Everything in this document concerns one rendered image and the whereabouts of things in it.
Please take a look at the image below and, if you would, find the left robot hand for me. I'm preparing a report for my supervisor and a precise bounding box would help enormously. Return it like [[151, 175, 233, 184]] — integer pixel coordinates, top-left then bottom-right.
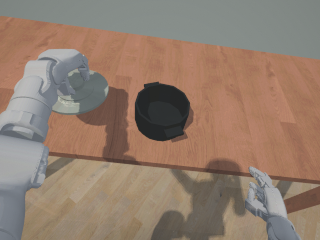
[[38, 49, 90, 96]]

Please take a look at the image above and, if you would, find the left robot upper arm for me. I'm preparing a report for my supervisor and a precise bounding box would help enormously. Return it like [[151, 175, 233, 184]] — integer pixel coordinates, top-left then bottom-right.
[[0, 134, 50, 240]]

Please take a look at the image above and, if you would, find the pot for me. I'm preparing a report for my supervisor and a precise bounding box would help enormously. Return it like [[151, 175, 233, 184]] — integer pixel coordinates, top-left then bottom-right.
[[135, 82, 190, 141]]

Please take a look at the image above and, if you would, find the robot right forearm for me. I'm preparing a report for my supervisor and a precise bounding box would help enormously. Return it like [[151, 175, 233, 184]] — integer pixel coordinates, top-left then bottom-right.
[[266, 216, 302, 240]]

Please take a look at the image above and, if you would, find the lid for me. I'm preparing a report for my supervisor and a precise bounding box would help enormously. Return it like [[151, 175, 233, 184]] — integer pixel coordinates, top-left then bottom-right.
[[52, 69, 109, 115]]

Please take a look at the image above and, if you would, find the knob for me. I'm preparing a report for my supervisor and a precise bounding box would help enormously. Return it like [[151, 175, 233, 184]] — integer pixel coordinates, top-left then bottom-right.
[[67, 75, 85, 92]]

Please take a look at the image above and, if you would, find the table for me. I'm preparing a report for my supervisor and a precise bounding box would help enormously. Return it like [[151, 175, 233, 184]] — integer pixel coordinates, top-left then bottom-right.
[[0, 16, 320, 214]]

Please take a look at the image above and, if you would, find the robot left forearm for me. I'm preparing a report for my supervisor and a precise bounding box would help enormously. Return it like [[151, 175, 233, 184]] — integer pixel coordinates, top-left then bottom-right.
[[0, 55, 67, 143]]

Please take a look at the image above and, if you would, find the right robot hand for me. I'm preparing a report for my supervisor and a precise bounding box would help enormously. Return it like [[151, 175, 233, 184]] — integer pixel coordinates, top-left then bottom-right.
[[245, 166, 288, 223]]

